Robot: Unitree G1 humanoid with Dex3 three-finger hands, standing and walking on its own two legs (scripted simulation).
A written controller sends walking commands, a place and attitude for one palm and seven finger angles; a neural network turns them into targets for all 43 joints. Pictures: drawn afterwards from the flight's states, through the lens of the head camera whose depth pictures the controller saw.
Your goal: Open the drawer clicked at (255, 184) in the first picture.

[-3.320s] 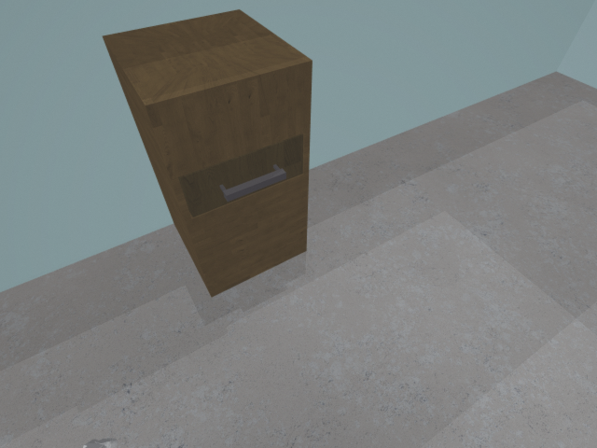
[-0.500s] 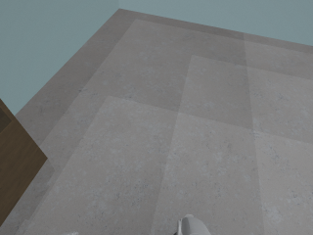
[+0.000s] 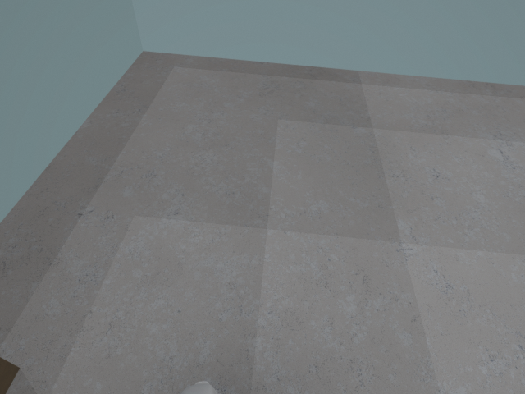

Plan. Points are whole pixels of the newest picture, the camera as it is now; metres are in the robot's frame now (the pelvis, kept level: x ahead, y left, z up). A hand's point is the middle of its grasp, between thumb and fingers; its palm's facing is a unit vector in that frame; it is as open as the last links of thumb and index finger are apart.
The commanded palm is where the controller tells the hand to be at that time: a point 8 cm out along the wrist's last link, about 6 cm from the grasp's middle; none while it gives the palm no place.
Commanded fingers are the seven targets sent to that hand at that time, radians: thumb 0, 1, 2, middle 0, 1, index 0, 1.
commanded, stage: walk to a spot facing it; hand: left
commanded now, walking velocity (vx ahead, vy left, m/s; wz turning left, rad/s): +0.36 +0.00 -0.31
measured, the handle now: out of the picture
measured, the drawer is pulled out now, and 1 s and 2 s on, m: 0.00 0.00 0.00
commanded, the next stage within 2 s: turn to face it in 0.44 s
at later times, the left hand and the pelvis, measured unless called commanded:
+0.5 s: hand (185, 310) +0.31 +0.18 -0.17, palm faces -0.24 -0.96 -0.14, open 7.3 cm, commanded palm none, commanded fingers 0.00 0.90 0.90 -0.20 -0.30 -0.20 -0.30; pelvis +0.21 +0.01 +0.00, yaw -15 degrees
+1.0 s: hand (229, 241) +0.48 +0.10 -0.17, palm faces -0.13 -0.98 -0.14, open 7.3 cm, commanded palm none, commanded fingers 0.00 0.90 0.90 -0.20 -0.30 -0.20 -0.30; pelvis +0.33 -0.03 -0.01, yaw -7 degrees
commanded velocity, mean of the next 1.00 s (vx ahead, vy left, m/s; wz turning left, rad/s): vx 0.12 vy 0.00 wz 0.01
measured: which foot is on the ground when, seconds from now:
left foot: up 0.00-0.04, down 0.06-0.60, up 0.62-1.00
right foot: down 0.00-0.08, up 0.10-0.58, down 0.60-1.00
